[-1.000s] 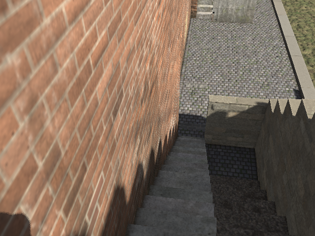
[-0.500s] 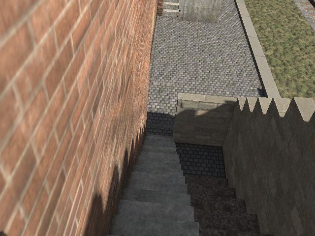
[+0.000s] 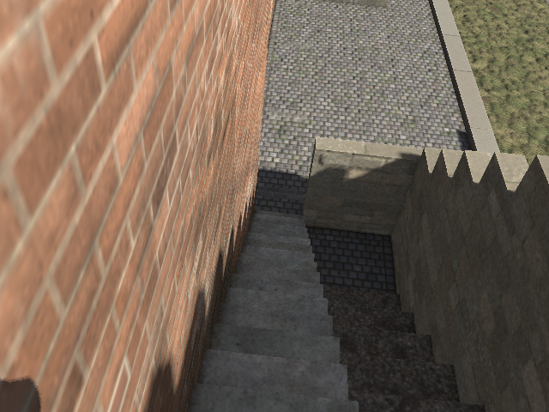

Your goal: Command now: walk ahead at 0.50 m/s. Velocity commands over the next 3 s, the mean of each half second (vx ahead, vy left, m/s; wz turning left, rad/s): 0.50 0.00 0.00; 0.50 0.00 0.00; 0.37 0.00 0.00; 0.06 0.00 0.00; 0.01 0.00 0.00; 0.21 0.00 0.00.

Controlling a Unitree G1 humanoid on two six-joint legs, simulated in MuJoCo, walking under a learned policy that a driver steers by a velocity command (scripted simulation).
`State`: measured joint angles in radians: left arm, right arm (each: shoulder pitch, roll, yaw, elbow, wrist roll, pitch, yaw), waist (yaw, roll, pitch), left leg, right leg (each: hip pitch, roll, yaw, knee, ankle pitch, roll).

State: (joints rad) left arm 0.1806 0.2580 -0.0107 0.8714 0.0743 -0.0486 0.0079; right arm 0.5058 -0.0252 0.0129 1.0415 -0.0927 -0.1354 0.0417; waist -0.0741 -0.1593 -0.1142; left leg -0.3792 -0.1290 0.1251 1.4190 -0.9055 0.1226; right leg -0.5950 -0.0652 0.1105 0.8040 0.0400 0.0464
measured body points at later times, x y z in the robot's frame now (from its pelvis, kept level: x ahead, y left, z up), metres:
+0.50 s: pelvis +0.26 -0.03 -0.30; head +0.24 +0.01 +0.14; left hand +0.38 +0.19 -0.44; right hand +0.27 -0.26 -0.43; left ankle +0.26 +0.05 -0.97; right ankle +0.32 -0.19 -0.87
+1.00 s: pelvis +0.48 -0.18 -0.45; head +0.48 -0.19 +0.00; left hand +0.43 +0.07 -0.59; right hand +0.51 -0.46 -0.59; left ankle +0.51 -0.05 -0.96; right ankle +0.47 -0.26 -1.17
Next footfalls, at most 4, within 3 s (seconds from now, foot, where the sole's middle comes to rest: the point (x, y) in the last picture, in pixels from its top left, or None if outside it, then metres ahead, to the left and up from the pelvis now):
0.06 right None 0.09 -0.11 -0.82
0.32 left None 0.30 0.05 -1.01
0.80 right None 0.51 -0.26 -1.21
1.42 left None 0.78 -0.10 -1.40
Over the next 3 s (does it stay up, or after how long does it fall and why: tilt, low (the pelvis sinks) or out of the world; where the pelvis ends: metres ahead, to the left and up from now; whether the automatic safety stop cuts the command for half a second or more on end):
stays up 0.75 -0.21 -0.64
